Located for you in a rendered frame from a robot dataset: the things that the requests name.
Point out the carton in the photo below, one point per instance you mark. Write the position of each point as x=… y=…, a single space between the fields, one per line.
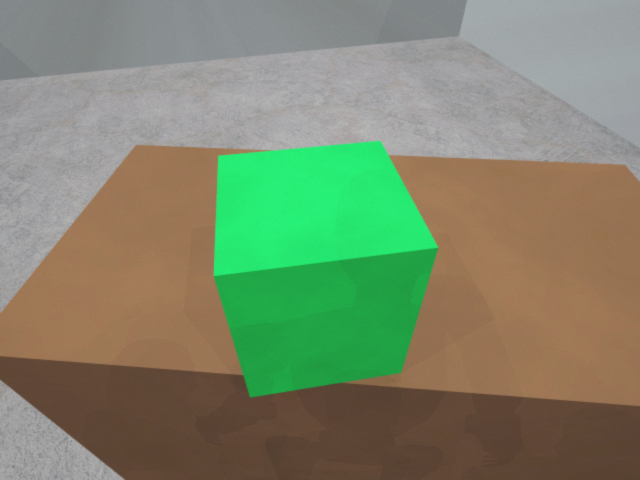
x=321 y=262

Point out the pedestal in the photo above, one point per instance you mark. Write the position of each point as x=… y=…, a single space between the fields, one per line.
x=524 y=363

